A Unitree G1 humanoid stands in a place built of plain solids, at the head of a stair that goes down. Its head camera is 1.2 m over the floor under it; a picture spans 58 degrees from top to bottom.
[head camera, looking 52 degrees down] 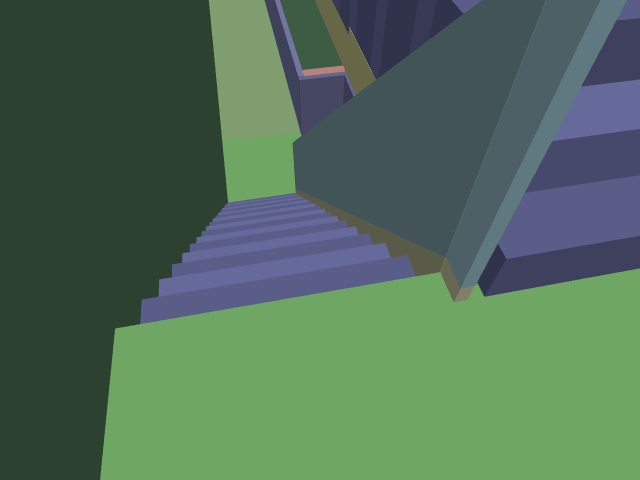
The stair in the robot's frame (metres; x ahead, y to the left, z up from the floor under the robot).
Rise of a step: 0.21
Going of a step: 0.23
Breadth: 1.04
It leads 11 degrees to the left of straight ahead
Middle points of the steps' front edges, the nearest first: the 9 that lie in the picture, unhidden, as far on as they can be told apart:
0.70 0.11 0.00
0.92 0.16 -0.21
1.15 0.20 -0.41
1.37 0.25 -0.62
1.59 0.29 -0.83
1.81 0.34 -1.03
2.04 0.38 -1.24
2.26 0.43 -1.45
2.48 0.47 -1.66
